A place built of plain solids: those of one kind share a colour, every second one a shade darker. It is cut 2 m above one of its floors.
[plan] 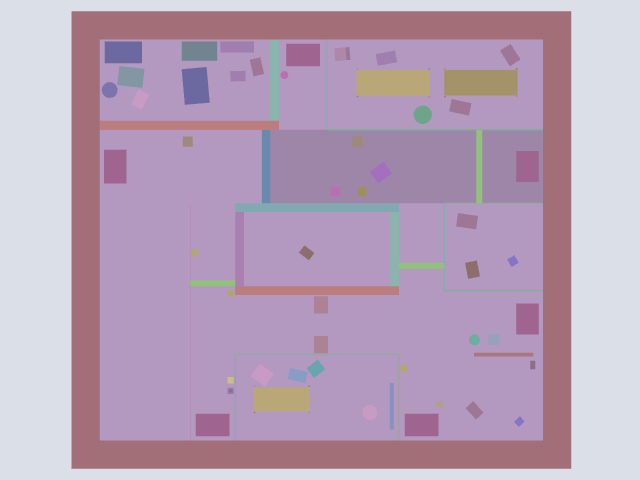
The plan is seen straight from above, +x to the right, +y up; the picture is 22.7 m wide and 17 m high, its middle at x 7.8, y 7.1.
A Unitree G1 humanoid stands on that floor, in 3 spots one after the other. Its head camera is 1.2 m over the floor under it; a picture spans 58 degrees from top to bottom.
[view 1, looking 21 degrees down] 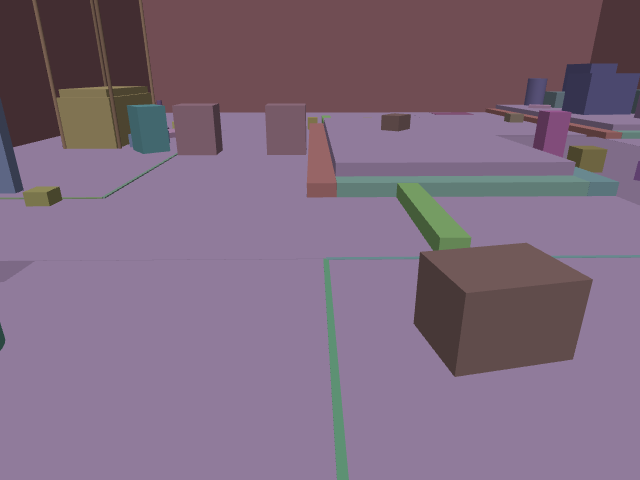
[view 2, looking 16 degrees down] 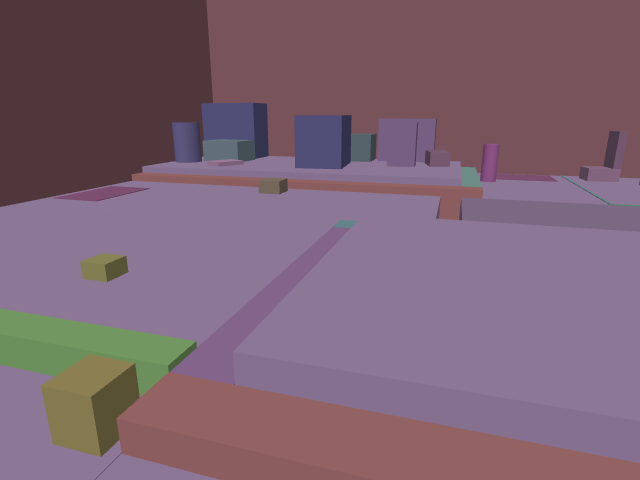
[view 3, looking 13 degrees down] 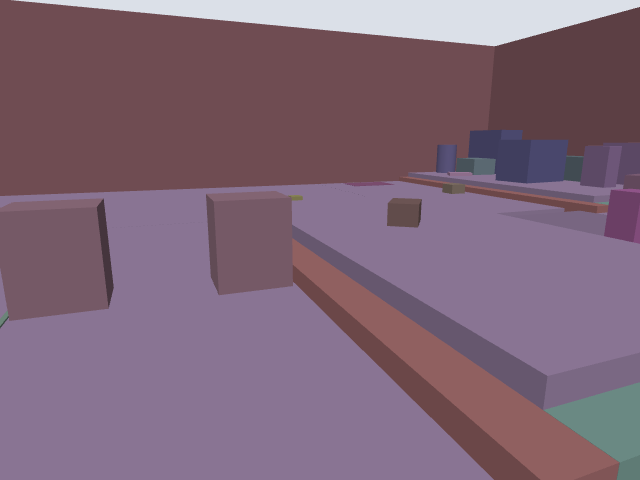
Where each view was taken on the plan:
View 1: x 14.96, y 5.21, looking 179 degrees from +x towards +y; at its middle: floor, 3.35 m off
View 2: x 5.89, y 4.10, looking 107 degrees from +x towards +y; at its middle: step_terW_tread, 3.81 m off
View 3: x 11.40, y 4.08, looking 159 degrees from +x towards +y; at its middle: floor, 4.01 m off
